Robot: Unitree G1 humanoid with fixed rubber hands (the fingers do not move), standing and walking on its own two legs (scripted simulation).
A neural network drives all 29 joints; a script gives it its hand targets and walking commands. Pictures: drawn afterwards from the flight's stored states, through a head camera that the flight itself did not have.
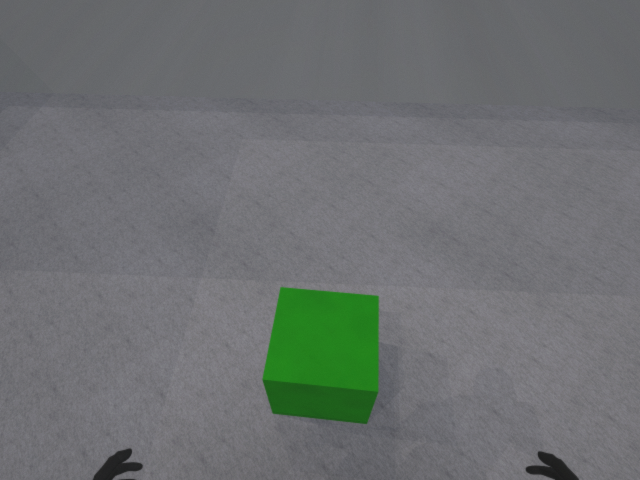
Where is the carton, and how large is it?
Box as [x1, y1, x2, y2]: [262, 287, 378, 423]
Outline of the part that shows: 281,287 262,379 272,412 366,423 377,393 378,296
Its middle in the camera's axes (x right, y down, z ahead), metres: +0.02 +0.35 +1.15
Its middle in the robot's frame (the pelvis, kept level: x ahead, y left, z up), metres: +0.54 +0.01 -0.64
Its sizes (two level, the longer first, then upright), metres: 0.290 0.276 0.291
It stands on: the floor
